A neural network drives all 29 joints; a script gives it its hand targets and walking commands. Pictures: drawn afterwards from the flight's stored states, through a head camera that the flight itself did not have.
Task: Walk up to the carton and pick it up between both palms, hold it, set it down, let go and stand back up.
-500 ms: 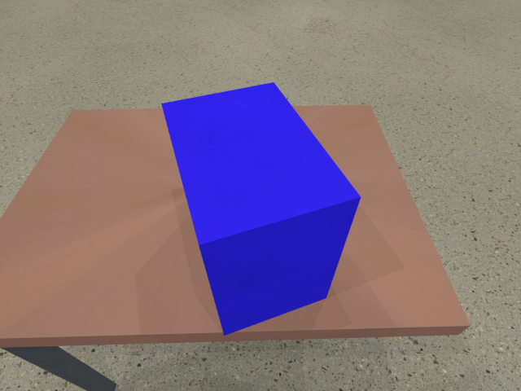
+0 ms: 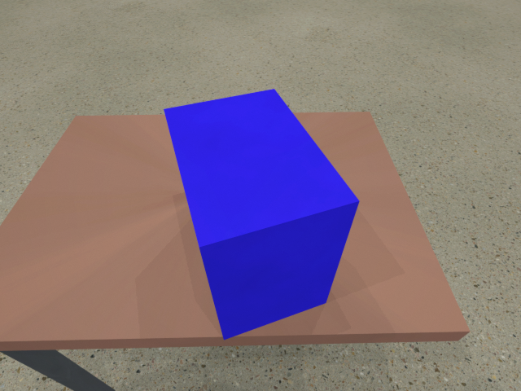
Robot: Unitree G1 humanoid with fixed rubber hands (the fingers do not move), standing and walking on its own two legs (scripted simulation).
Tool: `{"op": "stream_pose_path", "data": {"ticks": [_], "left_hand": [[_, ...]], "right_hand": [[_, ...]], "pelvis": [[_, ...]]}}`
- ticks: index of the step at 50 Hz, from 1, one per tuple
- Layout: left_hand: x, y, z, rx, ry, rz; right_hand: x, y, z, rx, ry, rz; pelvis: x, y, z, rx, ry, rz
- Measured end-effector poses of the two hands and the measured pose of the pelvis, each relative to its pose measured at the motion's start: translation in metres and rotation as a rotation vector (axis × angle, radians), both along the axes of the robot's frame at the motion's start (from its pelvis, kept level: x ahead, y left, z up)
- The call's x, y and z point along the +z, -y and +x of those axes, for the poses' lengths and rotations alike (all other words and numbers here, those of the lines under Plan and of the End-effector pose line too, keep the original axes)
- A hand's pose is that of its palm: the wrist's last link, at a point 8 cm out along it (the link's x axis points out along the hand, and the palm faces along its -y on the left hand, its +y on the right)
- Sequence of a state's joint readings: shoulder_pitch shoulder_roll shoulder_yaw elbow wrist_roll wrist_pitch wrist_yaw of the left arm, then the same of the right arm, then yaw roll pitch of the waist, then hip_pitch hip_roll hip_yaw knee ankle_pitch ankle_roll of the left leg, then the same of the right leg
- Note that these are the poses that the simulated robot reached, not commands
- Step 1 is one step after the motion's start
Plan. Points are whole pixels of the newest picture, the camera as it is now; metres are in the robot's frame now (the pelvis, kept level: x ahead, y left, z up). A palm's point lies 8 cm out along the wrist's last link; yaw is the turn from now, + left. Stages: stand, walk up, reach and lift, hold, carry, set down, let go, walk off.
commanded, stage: stand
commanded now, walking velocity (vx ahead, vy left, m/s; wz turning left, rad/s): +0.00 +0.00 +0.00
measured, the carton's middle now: (249, 211) +0.40 +0.03 +0.06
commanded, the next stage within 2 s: none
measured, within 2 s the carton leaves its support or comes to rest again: neither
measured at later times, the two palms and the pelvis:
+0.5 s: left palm out of the picture -0.01 +0.22 -0.14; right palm out of the picture -0.02 -0.22 -0.14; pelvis +0.00 +0.00 +0.00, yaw +0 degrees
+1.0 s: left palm out of the picture -0.02 +0.22 -0.14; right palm out of the picture -0.02 -0.22 -0.15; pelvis +0.00 +0.00 +0.00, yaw +1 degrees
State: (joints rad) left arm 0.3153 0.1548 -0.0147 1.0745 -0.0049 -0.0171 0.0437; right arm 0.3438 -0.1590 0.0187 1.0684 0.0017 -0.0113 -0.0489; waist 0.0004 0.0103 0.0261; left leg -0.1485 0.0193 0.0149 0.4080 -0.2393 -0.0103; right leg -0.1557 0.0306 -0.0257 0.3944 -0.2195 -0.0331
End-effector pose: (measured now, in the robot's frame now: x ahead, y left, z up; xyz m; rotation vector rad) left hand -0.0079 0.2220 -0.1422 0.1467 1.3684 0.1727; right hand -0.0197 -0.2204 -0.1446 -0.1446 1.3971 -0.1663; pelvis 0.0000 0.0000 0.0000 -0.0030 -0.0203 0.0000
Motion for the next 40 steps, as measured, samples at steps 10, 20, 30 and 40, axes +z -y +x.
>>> {"op": "stream_pose_path", "data": {"ticks": [10,20,30,40], "left_hand": [[0.000,0.000,-0.011,0.008,-0.030,0.000],[-0.001,0.001,-0.009,0.016,-0.021,-0.002],[-0.001,0.004,-0.005,0.017,-0.008,-0.004],[0.000,0.003,-0.010,0.019,-0.025,0.002]], "right_hand": [[0.001,0.000,-0.007,-0.004,-0.025,-0.001],[0.001,0.002,-0.005,0.001,-0.027,-0.006],[-0.001,-0.001,0.001,0.002,-0.010,0.005],[-0.002,-0.001,-0.002,-0.006,-0.023,0.006]], "pelvis": [[0.000,0.001,-0.001,0.000,-0.005,0.000],[0.000,0.002,0.002,0.005,-0.004,0.000],[0.000,0.002,0.002,0.007,-0.002,0.001],[0.000,0.002,0.002,0.007,0.000,0.001]]}}
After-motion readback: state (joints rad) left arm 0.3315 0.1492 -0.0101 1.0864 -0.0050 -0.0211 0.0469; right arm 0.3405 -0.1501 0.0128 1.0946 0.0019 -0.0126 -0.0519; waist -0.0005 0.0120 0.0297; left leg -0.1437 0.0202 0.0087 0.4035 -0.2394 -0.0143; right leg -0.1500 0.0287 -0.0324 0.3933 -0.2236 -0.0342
